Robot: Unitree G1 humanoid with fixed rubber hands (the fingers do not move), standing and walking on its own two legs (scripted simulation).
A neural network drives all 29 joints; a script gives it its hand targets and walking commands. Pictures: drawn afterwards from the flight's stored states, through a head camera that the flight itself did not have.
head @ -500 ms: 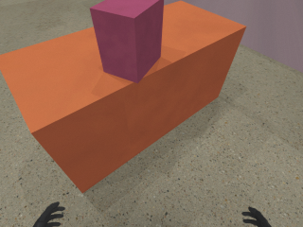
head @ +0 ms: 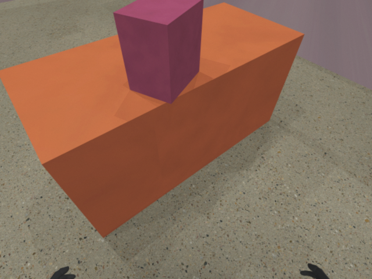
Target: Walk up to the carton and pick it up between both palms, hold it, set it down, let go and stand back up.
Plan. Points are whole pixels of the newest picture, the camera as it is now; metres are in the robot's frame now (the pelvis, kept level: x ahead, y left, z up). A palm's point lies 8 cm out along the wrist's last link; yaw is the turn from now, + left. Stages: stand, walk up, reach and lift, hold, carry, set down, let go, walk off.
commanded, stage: stand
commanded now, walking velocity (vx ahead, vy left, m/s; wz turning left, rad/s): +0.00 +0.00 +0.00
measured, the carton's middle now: (164, 47) +0.88 +0.10 +0.06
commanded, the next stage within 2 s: none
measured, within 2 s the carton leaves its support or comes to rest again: neither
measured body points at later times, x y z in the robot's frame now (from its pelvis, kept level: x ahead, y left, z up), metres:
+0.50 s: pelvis +0.00 +0.00 +0.00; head +0.01 +0.00 +0.45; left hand +0.11 +0.30 -0.12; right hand +0.09 -0.31 -0.12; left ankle +0.01 +0.13 -0.75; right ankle +0.02 -0.12 -0.75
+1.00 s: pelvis +0.01 +0.00 +0.00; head +0.02 +0.00 +0.45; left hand +0.09 +0.31 -0.12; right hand +0.10 -0.30 -0.12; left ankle +0.01 +0.13 -0.75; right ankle +0.02 -0.12 -0.75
